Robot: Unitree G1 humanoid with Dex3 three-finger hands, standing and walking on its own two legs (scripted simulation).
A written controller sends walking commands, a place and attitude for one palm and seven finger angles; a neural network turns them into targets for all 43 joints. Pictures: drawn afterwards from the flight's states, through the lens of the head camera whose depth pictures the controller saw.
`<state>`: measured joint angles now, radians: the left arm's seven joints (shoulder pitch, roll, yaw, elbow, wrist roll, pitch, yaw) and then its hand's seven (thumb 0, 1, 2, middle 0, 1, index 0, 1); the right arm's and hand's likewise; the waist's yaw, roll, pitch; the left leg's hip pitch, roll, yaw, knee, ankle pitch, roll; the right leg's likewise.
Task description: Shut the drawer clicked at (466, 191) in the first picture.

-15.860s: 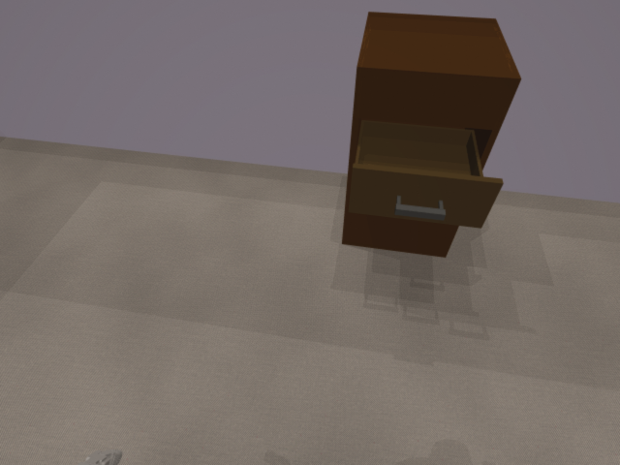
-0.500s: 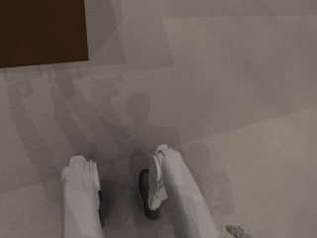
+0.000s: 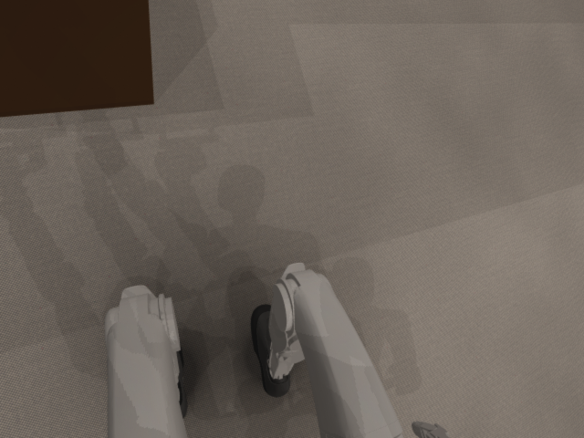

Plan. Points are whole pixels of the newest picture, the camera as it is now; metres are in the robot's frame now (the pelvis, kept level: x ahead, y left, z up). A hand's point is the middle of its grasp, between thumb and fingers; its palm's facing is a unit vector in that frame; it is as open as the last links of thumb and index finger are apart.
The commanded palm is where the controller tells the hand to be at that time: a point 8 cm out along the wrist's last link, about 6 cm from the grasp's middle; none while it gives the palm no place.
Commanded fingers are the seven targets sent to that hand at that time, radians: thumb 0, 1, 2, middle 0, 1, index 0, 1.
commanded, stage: pull the fist back off the drawer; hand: left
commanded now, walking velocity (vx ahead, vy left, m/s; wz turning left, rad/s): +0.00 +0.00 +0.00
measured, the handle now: out of the picture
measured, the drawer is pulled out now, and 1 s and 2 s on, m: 0.00 0.00 0.00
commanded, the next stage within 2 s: draw the hand back to the body in 0.36 s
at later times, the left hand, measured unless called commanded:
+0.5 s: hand out of the picture +0.58 +0.29 +0.04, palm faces +0.22 -0.97 -0.06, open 3.2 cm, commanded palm +0.55 +0.28 +0.07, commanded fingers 0.00 0.90 0.90 -1.40 -1.60 -1.40 -1.60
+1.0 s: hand out of the picture +0.42 +0.27 +0.22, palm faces +0.22 -0.97 -0.08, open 3.3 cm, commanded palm +0.37 +0.31 +0.24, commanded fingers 0.00 0.90 0.90 -1.40 -1.60 -1.40 -1.60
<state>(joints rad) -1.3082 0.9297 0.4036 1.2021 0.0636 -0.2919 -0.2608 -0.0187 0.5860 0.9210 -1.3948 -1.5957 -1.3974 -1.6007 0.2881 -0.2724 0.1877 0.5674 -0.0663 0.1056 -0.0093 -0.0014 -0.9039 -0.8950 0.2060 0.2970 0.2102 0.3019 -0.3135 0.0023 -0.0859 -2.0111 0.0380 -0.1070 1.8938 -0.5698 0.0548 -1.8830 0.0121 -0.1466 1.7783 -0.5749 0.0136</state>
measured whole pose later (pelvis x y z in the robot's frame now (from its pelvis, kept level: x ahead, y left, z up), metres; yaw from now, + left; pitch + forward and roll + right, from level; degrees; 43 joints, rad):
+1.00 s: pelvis +0.08 +0.00 +0.19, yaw +8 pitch +22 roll -4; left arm -0.23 0.36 0.28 0.42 -0.20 -0.28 -0.17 0.01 0.90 0.90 -1.40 -1.60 -1.40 -1.60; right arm 0.19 -0.27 0.01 0.52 0.05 0.03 -0.04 0.00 -0.91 -0.90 0.20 0.30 0.21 0.30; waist -0.06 0.02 -0.17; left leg -1.08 0.03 -0.04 1.22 -0.53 0.02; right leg -1.00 0.02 -0.08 1.15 -0.54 -0.01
